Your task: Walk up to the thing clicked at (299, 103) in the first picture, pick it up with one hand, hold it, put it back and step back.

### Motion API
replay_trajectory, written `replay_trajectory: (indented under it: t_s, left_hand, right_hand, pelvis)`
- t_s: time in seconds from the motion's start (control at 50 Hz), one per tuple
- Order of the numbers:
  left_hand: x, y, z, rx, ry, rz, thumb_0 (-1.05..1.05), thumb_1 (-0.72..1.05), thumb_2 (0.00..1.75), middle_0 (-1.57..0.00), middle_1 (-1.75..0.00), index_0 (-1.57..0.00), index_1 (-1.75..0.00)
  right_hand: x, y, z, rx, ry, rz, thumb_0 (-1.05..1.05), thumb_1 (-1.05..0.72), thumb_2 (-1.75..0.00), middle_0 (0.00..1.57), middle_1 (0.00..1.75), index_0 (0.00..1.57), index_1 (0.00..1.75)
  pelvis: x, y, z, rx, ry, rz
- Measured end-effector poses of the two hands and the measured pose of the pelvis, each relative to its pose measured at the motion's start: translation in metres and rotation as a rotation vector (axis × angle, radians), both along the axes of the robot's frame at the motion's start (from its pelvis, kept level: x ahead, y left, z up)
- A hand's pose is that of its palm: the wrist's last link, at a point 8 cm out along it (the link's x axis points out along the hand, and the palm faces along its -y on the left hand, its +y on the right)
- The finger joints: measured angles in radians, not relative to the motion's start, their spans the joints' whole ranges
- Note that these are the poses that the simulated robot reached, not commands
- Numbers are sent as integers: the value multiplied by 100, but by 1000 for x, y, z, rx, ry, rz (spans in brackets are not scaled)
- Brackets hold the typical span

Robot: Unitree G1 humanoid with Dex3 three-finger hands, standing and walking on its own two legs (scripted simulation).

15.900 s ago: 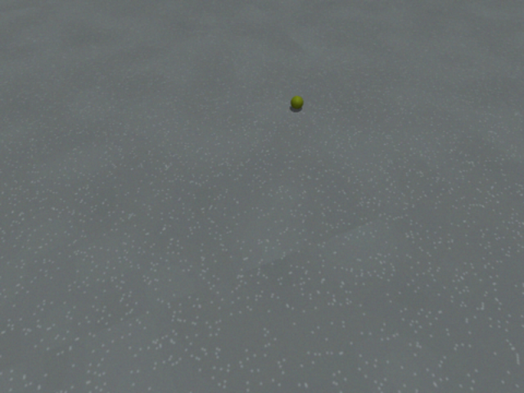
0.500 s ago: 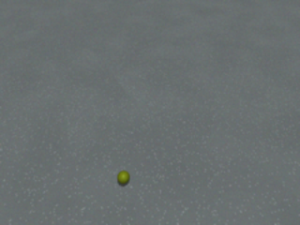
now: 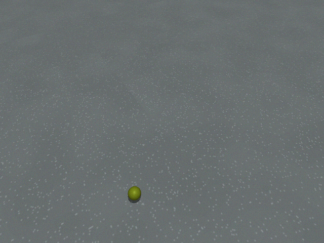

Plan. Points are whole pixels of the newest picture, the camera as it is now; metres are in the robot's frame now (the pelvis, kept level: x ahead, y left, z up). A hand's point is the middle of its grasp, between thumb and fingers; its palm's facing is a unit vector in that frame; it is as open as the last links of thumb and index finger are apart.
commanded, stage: stand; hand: left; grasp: from above
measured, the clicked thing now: (134, 193) +0.49 +0.22 -0.74
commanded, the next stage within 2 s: rise first in 0.78 s
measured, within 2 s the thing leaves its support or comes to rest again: neither
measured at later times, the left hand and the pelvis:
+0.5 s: hand out of the picture +0.08 +0.25 -0.16, palm faces -0.03 -0.94 -0.34, open 7.4 cm; pelvis +0.01 +0.00 +0.00, yaw +0 degrees
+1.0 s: hand out of the picture +0.12 +0.25 -0.16, palm faces +0.05 -0.94 -0.33, open 7.8 cm; pelvis +0.00 +0.00 -0.01, yaw +1 degrees
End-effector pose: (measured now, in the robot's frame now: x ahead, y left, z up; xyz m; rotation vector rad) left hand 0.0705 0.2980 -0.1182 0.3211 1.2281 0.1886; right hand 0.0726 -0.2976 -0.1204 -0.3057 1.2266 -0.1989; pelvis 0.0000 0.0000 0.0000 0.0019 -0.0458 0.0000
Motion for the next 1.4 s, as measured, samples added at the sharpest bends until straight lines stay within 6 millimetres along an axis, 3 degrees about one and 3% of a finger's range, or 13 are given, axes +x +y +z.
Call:
replay_trajectory:
  t_s: [0.3, 0.68, 0.9, 0.94, 1.08, 1.16, 1.26, 1.4]
  left_hand:
    - [-5, -1, -3, -5, 38, 10, 1, 90, 90, -20, -30, -20, -30]
    - [13, -2, 2, 4, -4, 7, 1, 90, 90, -20, -30, -20, -30]
    - [8, -2, 0, 0, 5, 9, 1, 90, 90, -20, -30, -20, -30]
    - [15, -4, 0, -4, -40, 29, 1, 88, 91, -20, -32, -20, -32]
    - [70, -6, -11, -21, -144, -1, 1, 61, 94, -16, -59, -16, -59]
    - [88, -3, -13, 0, -165, -43, 1, 35, 94, -13, -79, -14, -78]
    - [87, -1, -18, 31, -107, -67, 1, 0, 96, -9, -95, -11, -94]
    - [76, 1, -41, 43, -70, -73, 0, -37, 99, -8, -104, -8, -104]
  right_hand:
    - [2, -2, -1, -4, 29, 2, 1, -90, -90, 20, 30, 20, 30]
    - [20, -1, 0, -2, -14, 11, 1, -90, -90, 20, 30, 20, 30]
    - [11, -3, 2, -8, 2, 5, 1, -90, -90, 20, 30, 20, 30]
    - [13, 0, 2, -10, -41, 1, 1, -92, -91, 20, 30, 20, 30]
    - [16, 24, -5, 23, -134, 0, 1, -94, -91, 20, 30, 20, 30]
    - [14, 36, -11, 44, -159, -22, 1, -95, -91, 20, 30, 20, 30]
    - [22, 45, -16, 66, -207, -26, 1, -95, -91, 20, 30, 20, 30]
    - [51, 50, -24, 57, -302, 25, 1, -92, -91, 20, 30, 20, 30]
  pelvis:
    - [6, 0, 0, 0, 12, 3]
    - [13, -1, 0, 0, 5, 4]
    - [11, -2, 1, -1, 5, 5]
    - [8, -2, -1, -1, 29, 11]
    - [-5, -3, -14, -6, 121, 13]
    - [-3, -1, -22, -7, 155, 3]
    - [2, 5, -29, -12, 179, 1]
    - [4, 10, -49, -18, 242, 3]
